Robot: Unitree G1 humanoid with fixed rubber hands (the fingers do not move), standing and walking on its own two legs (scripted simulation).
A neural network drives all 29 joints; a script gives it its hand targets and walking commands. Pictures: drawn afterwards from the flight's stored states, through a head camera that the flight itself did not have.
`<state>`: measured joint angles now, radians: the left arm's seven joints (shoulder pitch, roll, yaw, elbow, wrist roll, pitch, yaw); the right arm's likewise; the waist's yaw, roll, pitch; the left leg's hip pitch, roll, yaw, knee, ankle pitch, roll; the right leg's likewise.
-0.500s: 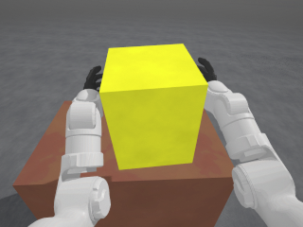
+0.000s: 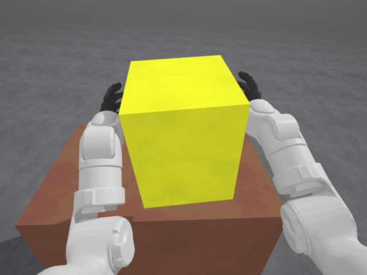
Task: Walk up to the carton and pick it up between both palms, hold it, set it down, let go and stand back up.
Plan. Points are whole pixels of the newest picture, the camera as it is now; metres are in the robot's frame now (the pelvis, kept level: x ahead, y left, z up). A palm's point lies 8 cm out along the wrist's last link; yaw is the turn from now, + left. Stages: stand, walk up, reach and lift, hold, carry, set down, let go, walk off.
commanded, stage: hold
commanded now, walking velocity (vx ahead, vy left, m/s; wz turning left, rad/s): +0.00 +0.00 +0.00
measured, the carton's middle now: (182, 131) +0.37 +0.01 +0.20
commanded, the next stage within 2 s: set down in 0.68 s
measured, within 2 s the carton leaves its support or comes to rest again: neither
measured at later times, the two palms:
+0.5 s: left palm (111, 117) +0.36 +0.15 +0.25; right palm (251, 106) +0.37 -0.14 +0.27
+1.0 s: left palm (106, 109) +0.38 +0.17 +0.26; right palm (244, 100) +0.39 -0.13 +0.27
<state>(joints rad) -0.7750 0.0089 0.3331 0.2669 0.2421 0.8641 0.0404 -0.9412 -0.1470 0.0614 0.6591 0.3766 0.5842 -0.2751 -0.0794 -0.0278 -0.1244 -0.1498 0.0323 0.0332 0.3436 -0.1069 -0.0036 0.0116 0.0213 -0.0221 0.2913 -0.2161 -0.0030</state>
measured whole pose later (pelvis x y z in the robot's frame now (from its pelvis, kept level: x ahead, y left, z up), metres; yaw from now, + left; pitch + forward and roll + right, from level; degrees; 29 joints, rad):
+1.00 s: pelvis +0.00 -0.01 +0.00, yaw +1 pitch -7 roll +0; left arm -0.86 0.00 0.43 0.40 0.35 0.66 -0.02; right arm -1.00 -0.05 -0.11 0.81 0.17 0.36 -0.19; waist -0.07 -0.06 -0.07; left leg -0.08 0.02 0.02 0.29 -0.09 -0.01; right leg 0.07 0.01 -0.03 0.28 -0.22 -0.01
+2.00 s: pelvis +0.01 -0.01 +0.00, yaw +0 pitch -3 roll +0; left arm -0.79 -0.01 0.37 0.66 0.34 0.35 0.04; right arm -0.85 0.03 -0.34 0.99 -0.11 -0.02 -0.10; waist 0.01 -0.09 -0.02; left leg -0.13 0.02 0.03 0.27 -0.08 -0.02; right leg 0.02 0.02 -0.03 0.25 -0.21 -0.01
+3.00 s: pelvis +0.03 -0.01 +0.00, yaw -2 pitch +6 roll +0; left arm -0.85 -0.04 0.53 0.89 0.39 0.14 0.03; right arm -0.85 0.07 -0.57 0.99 -0.35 -0.08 -0.04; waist 0.07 -0.07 -0.08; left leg -0.27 0.04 0.08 0.25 -0.08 -0.01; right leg -0.16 0.02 0.02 0.28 -0.21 -0.01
